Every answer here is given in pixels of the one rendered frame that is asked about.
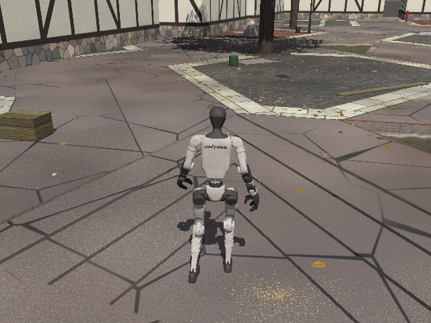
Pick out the robot right hand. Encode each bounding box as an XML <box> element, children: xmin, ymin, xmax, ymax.
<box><xmin>244</xmin><ymin>193</ymin><xmax>259</xmax><ymax>212</ymax></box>

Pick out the left robot upper arm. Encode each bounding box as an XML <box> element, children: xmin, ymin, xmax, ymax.
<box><xmin>183</xmin><ymin>135</ymin><xmax>203</xmax><ymax>170</ymax></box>

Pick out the robot left hand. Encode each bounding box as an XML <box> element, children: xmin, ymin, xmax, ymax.
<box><xmin>177</xmin><ymin>178</ymin><xmax>192</xmax><ymax>190</ymax></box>

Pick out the robot left thigh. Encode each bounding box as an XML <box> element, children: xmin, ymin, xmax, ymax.
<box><xmin>193</xmin><ymin>188</ymin><xmax>206</xmax><ymax>237</ymax></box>

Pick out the robot thigh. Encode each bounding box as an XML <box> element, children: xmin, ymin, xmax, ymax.
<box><xmin>193</xmin><ymin>188</ymin><xmax>206</xmax><ymax>237</ymax></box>
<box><xmin>224</xmin><ymin>188</ymin><xmax>238</xmax><ymax>232</ymax></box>

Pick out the right robot upper arm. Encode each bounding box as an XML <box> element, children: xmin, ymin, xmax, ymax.
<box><xmin>231</xmin><ymin>136</ymin><xmax>248</xmax><ymax>175</ymax></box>

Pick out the right robot forearm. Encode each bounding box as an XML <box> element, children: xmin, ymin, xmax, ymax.
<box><xmin>242</xmin><ymin>164</ymin><xmax>257</xmax><ymax>196</ymax></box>

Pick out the robot right thigh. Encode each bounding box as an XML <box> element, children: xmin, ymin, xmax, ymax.
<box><xmin>224</xmin><ymin>188</ymin><xmax>238</xmax><ymax>232</ymax></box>

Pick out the left robot forearm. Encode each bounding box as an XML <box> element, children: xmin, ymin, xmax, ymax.
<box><xmin>178</xmin><ymin>160</ymin><xmax>190</xmax><ymax>181</ymax></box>

